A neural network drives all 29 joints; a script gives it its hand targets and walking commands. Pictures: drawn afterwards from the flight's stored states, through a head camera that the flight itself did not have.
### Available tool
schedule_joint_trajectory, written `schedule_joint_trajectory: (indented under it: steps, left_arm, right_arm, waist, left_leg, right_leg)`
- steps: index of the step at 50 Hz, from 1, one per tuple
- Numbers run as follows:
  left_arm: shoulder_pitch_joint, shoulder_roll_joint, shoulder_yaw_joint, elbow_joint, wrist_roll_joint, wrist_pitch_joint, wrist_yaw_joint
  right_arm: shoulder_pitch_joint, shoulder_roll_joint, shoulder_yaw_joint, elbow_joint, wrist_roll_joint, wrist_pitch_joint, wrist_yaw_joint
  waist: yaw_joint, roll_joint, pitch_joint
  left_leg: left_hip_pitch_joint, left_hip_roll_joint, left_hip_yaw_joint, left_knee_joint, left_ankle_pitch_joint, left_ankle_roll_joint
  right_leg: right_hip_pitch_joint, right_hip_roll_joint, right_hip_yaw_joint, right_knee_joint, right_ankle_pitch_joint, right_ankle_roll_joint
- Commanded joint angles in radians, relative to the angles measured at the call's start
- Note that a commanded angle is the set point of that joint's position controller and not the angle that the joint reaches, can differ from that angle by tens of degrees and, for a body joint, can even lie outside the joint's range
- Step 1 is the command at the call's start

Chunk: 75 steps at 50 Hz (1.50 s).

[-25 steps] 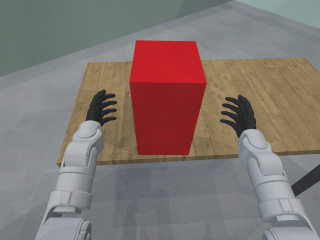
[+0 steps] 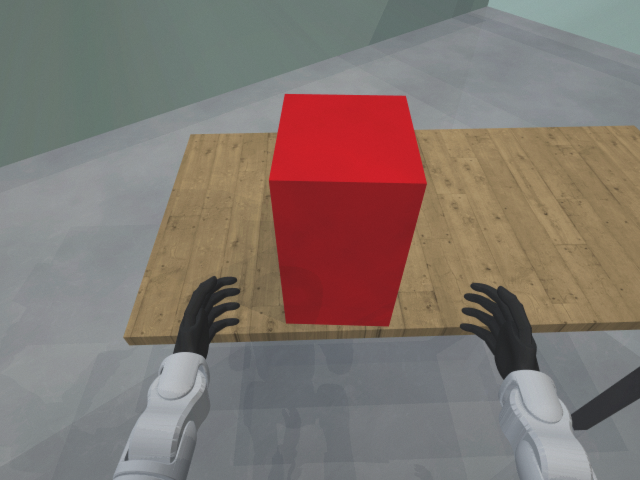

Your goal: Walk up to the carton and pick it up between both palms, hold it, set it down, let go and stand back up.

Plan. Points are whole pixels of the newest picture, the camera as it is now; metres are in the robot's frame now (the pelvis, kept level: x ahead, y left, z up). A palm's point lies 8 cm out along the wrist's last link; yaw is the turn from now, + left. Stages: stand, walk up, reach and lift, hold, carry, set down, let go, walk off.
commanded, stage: set down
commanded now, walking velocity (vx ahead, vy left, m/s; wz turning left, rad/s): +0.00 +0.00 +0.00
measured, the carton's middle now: (340, 219) +0.46 +0.00 +0.07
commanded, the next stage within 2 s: let go in 1.42 s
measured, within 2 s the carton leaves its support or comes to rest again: neither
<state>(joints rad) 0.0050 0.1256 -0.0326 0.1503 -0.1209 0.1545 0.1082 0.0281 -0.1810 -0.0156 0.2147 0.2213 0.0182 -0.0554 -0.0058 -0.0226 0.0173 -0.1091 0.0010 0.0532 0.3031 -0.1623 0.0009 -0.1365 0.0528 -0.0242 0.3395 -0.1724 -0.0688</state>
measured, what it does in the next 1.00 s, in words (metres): stands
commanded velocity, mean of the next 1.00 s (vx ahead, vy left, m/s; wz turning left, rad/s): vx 0.00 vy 0.00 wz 0.00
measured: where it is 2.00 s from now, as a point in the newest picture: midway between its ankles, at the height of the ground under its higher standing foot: outside the picture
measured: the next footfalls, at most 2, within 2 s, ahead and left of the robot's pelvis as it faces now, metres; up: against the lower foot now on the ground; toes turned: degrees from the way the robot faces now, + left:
none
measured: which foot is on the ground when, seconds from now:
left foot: down 0.00-1.00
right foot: down 0.00-1.00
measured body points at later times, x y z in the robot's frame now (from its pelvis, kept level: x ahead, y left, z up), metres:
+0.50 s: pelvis +0.01 +0.00 +0.00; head +0.01 +0.02 +0.45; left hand +0.25 +0.20 -0.01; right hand +0.24 -0.20 +0.00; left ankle +0.00 +0.12 -0.75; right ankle +0.01 -0.07 -0.75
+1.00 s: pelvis +0.02 +0.03 +0.00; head +0.02 +0.04 +0.45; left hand +0.21 +0.23 -0.06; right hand +0.20 -0.20 -0.05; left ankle +0.00 +0.12 -0.75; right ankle +0.01 -0.07 -0.75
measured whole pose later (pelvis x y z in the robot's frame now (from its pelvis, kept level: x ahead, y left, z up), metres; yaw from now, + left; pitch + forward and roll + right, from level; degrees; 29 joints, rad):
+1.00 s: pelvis +0.02 +0.03 +0.00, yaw -1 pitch -3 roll -1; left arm 0.27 0.16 -0.05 0.34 -0.03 0.05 0.08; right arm 0.26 -0.18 -0.02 0.50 0.10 -0.14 0.05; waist 0.03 -0.02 0.03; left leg -0.05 -0.01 0.07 0.34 -0.23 0.03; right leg -0.05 0.05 0.01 0.30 -0.19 -0.04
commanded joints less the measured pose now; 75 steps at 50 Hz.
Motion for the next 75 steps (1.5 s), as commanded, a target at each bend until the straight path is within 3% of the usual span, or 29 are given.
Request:
schedule_joint_trajectory:
  steps: [1,2,4,10,11,12,13,14,15,16,17,18,19,20,21,22,23,26,31,43,56,57,62,63,64,67,68,69,75]
  left_arm:
    - [-0.198,0.067,0.011,-0.157,-0.006,-0.111,0.015]
    - [-0.246,0.084,-0.002,-0.187,-0.03,-0.131,0.021]
    - [-0.05,0.036,-0.001,-0.107,0.019,-0.155,0.017]
    - [-0.197,0.092,-0.006,-0.147,-0.015,-0.21,0.017]
    - [-0.062,0.049,-0.029,-0.045,0.005,-0.192,0.007]
    - [-0.111,0.09,0.0,-0.089,0.017,-0.187,0.005]
    - [-0.137,0.084,-0.015,-0.123,0.007,-0.181,0.009]
    - [-0.078,0.063,-0.016,-0.057,0.025,-0.161,0.005]
    - [-0.096,0.082,0.004,-0.141,0.015,-0.16,0.007]
    - [-0.001,0.039,-0.015,0.0,0.056,-0.13,-0.006]
    - [-0.005,0.07,0.012,-0.059,0.064,-0.126,-0.013]
    - [-0.045,0.067,0.0,-0.054,0.059,-0.115,-0.019]
    - [-0.003,0.081,0.015,-0.134,0.052,-0.132,-0.012]
    - [-0.02,0.07,0.005,-0.081,0.058,-0.114,-0.017]
    - [-0.016,0.128,0.051,-0.197,0.012,-0.161,0.0]
    - [0.014,0.106,0.004,-0.145,0.008,-0.17,0.006]
    - [0.027,0.11,0.024,-0.121,0.024,-0.185,0.008]
    - [0.046,0.1,0.007,-0.045,0.049,-0.193,-0.007]
    - [0.098,0.107,-0.009,-0.095,0.043,-0.166,-0.012]
    - [0.182,0.088,-0.001,-0.01,0.09,-0.137,-0.025]
    - [0.19,0.116,0.023,0.11,0.116,-0.126,-0.038]
    - [0.19,0.135,0.028,0.186,0.144,-0.101,-0.054]
    - [0.14,0.173,0.05,0.088,0.124,-0.08,-0.056]
    - [0.172,0.131,0.039,0.213,0.147,-0.065,-0.063]
    - [0.116,0.181,0.064,0.076,0.124,-0.079,-0.053]
    - [0.174,0.151,0.053,0.273,0.141,-0.05,-0.086]
    - [0.14,0.163,0.066,0.194,0.123,-0.058,-0.087]
    - [0.144,0.162,0.05,0.245,0.132,-0.051,-0.087]
    - [0.073,0.207,0.069,0.25,0.111,-0.068,-0.082]
  right_arm:
    - [-0.208,-0.115,-0.047,-0.19,-0.012,-0.07,0.019]
    - [-0.243,-0.108,-0.051,-0.23,-0.012,-0.077,0.02]
    - [-0.04,-0.072,-0.027,-0.117,-0.024,-0.092,0.026]
    - [-0.175,-0.09,-0.047,-0.169,-0.018,-0.132,0.019]
    - [-0.078,-0.077,-0.019,-0.098,-0.034,-0.126,0.02]
    - [-0.11,-0.085,-0.02,-0.114,-0.031,-0.122,0.02]
    - [-0.119,-0.101,-0.053,-0.122,-0.036,-0.126,0.018]
    - [-0.07,-0.097,-0.034,-0.029,-0.036,-0.116,0.021]
    - [-0.083,-0.091,-0.038,-0.11,-0.027,-0.122,0.022]
    - [-0.002,-0.082,-0.012,0.029,-0.054,-0.101,0.024]
    - [0.001,-0.092,-0.027,-0.022,-0.064,-0.103,0.021]
    - [-0.026,-0.086,-0.027,-0.005,-0.066,-0.098,0.021]
    - [0.001,-0.085,-0.023,-0.088,-0.044,-0.118,0.019]
    - [-0.023,-0.104,-0.022,-0.064,-0.059,-0.104,0.016]
    - [-0.028,-0.045,0.014,-0.243,-0.049,-0.133,0.022]
    - [0.013,-0.057,-0.01,-0.178,-0.065,-0.131,0.026]
    - [0.027,-0.044,-0.009,-0.141,-0.071,-0.127,0.033]
    - [0.067,-0.051,-0.02,-0.045,-0.091,-0.127,0.044]
    - [0.103,-0.073,-0.028,-0.044,-0.09,-0.143,0.052]
    - [0.159,-0.116,-0.048,0.093,-0.114,-0.183,0.095]
    - [0.16,-0.122,-0.042,0.246,-0.159,-0.218,0.106]
    - [0.149,-0.137,-0.048,0.318,-0.185,-0.206,0.093]
    - [0.107,-0.145,-0.046,0.288,-0.162,-0.226,0.088]
    - [0.113,-0.14,-0.027,0.392,-0.185,-0.224,0.096]
    - [0.081,-0.141,-0.036,0.264,-0.159,-0.243,0.097]
    - [0.12,-0.133,-0.027,0.429,-0.211,-0.237,0.094]
    - [0.112,-0.125,-0.042,0.383,-0.203,-0.245,0.092]
    - [0.123,-0.134,-0.045,0.442,-0.215,-0.243,0.09]
    - [0.079,-0.107,-0.058,0.415,-0.241,-0.259,0.084]
  waist:
    - [0.013,-0.036,-0.213]
    - [0.013,-0.031,-0.231]
    - [0.03,-0.015,-0.191]
    - [0.019,-0.024,-0.188]
    - [0.005,-0.04,-0.157]
    - [0.025,-0.017,-0.175]
    - [-0.01,-0.011,-0.172]
    - [0.006,0.0,-0.102]
    - [0.019,-0.012,-0.156]
    - [-0.002,-0.021,-0.053]
    - [0.014,-0.019,-0.073]
    - [-0.004,-0.018,-0.075]
    - [0.022,-0.013,-0.106]
    - [-0.007,-0.012,-0.101]
    - [0.072,-0.074,-0.223]
    - [0.033,-0.064,-0.183]
    - [0.052,-0.043,-0.165]
    - [0.029,0.009,-0.104]
    - [0.028,0.037,-0.116]
    - [0.036,0.037,-0.052]
    - [0.038,0.033,-0.035]
    - [0.01,0.06,0.03]
    - [0.012,0.076,-0.1]
    - [0.007,0.054,-0.047]
    - [0.036,0.062,-0.129]
    - [0.007,0.028,-0.045]
    - [0.016,0.036,-0.069]
    - [-0.001,0.051,-0.043]
    - [0.014,-0.003,-0.059]
  left_leg:
    - [0.002,0.027,-0.068,-0.048,0.057,0.013]
    - [-0.023,0.026,-0.062,-0.052,0.031,0.016]
    - [0.012,0.029,-0.064,-0.05,0.076,0.014]
    - [-0.044,0.027,-0.073,-0.036,0.038,0.02]
    - [-0.024,0.024,-0.067,-0.038,0.053,0.025]
    - [-0.02,0.024,-0.068,-0.044,0.049,0.022]
    - [-0.002,0.025,-0.072,-0.04,0.05,0.013]
    - [0.013,0.03,-0.069,-0.044,0.048,0.008]
    - [0.028,0.027,-0.065,-0.047,0.055,0.013]
    - [0.021,0.026,-0.071,-0.047,0.052,0.009]
    - [0.018,0.023,-0.062,-0.049,0.058,0.004]
    - [0.023,0.02,-0.061,-0.038,0.075,0.004]
    - [0.025,0.019,-0.061,-0.03,0.115,0.007]
    - [0.014,0.018,-0.06,-0.033,0.092,0.005]
    - [-0.023,-0.011,-0.025,-0.023,0.1,0.035]
    - [-0.026,0.001,-0.032,-0.041,0.071,0.035]
    - [-0.033,0.0,-0.024,-0.03,0.087,0.028]
    - [0.03,0.016,-0.031,-0.034,0.088,0.02]
    - [0.077,0.028,-0.033,-0.012,0.168,-0.002]
    - [0.137,0.046,-0.041,0.009,0.286,-0.026]
    - [0.098,0.038,-0.021,0.014,0.256,-0.023]
    - [0.074,0.034,-0.032,0.036,0.243,-0.031]
    - [0.097,0.034,-0.03,0.067,0.289,-0.04]
    - [0.082,0.037,-0.03,0.072,0.285,-0.041]
    - [0.084,0.036,-0.025,0.073,0.298,-0.035]
    - [0.082,0.03,-0.022,0.068,0.238,-0.03]
    - [0.087,0.028,-0.019,0.064,0.215,-0.028]
    - [0.084,0.032,-0.024,0.061,0.189,-0.033]
    - [0.024,0.025,-0.004,0.053,0.083,-0.005]
  right_leg:
    - [0.091,-0.084,0.111,-0.047,0.225,0.076]
    - [0.091,-0.089,0.117,-0.048,0.186,0.075]
    - [0.124,-0.092,0.126,-0.052,0.213,0.075]
    - [0.102,-0.105,0.142,-0.03,0.245,0.08]
    - [0.132,-0.111,0.156,-0.039,0.276,0.083]
    - [0.14,-0.112,0.148,-0.034,0.275,0.082]
    - [0.11,-0.098,0.126,-0.043,0.246,0.07]
    - [0.084,-0.094,0.126,-0.056,0.206,0.061]
    - [0.108,-0.099,0.128,-0.059,0.201,0.067]
    - [0.077,-0.091,0.118,-0.07,0.198,0.058]
    - [0.104,-0.097,0.117,-0.07,0.204,0.06]
    - [0.096,-0.094,0.115,-0.066,0.232,0.056]
    - [0.13,-0.096,0.118,-0.048,0.29,0.062]
    - [0.143,-0.103,0.123,-0.058,0.293,0.067]
    - [0.152,-0.105,0.14,-0.027,0.264,0.099]
    - [0.112,-0.096,0.136,-0.019,0.257,0.098]
    - [0.123,-0.106,0.136,-0.038,0.218,0.081]
    - [0.053,-0.1,0.129,-0.072,0.168,0.05]
    - [0.035,-0.072,0.094,-0.062,0.21,0.033]
    - [-0.011,-0.039,0.051,-0.093,0.165,-0.002]
    - [0.019,-0.049,0.051,-0.079,0.176,0.009]
    - [-0.025,-0.052,0.053,-0.06,0.19,0.012]
    - [-0.007,-0.042,0.03,-0.025,0.221,0.018]
    - [-0.038,-0.043,0.032,-0.021,0.216,0.021]
    - [0.005,-0.042,0.026,-0.011,0.24,0.026]
    - [-0.029,-0.053,0.034,-0.026,0.211,0.037]
    - [-0.031,-0.053,0.026,-0.028,0.193,0.035]
    - [-0.051,-0.05,0.021,-0.029,0.155,0.031]
    - [-0.011,-0.055,0.025,-0.016,0.124,0.055]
